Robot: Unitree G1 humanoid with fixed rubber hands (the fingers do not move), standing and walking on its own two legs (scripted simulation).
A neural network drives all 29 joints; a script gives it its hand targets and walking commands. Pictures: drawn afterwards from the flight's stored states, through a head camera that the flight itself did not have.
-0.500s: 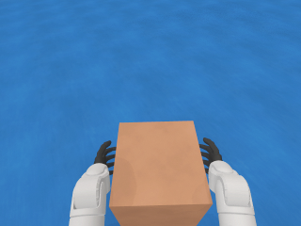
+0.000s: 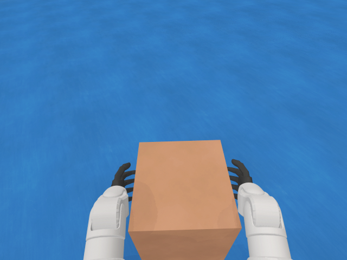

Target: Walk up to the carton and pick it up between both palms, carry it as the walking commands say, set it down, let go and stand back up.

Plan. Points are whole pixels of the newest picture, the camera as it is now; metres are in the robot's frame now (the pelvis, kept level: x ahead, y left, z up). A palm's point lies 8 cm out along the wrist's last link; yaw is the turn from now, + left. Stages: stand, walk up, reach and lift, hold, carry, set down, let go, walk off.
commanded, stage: hold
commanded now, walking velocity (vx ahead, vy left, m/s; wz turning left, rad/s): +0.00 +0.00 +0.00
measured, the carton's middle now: (181, 204) +0.28 +0.01 -0.03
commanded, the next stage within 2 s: set down in 0.66 s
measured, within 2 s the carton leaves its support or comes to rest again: neither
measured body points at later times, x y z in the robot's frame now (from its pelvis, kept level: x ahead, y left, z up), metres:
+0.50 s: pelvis -0.02 +0.03 +0.00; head -0.05 +0.03 +0.45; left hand +0.30 +0.17 +0.04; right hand +0.30 -0.12 +0.05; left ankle +0.03 +0.13 -0.73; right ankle +0.04 -0.09 -0.73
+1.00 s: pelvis -0.01 +0.03 +0.00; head -0.02 +0.02 +0.45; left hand +0.30 +0.18 +0.00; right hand +0.31 -0.11 +0.01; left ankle +0.03 +0.13 -0.73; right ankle +0.04 -0.09 -0.73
